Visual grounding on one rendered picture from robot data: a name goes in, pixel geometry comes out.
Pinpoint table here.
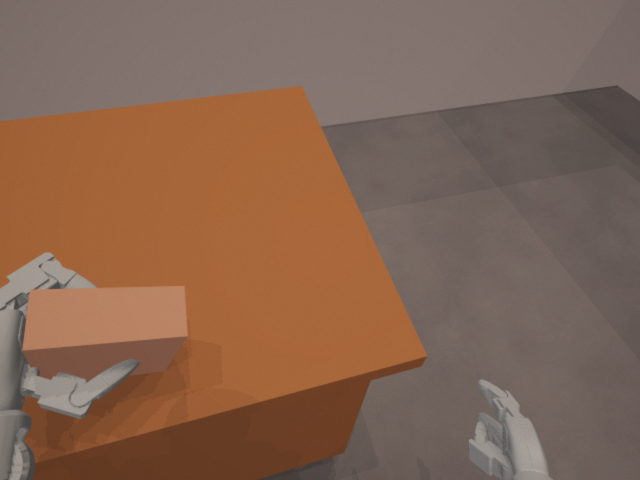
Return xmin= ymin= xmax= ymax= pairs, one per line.
xmin=0 ymin=86 xmax=427 ymax=480

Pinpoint sponge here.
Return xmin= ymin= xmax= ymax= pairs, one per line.
xmin=22 ymin=286 xmax=188 ymax=381

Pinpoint left robot forearm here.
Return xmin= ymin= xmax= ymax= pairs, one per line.
xmin=0 ymin=410 xmax=35 ymax=480

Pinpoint robot right hand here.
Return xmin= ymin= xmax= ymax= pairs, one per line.
xmin=469 ymin=379 xmax=550 ymax=480

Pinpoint robot left hand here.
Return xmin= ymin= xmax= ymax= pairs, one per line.
xmin=0 ymin=252 xmax=140 ymax=419

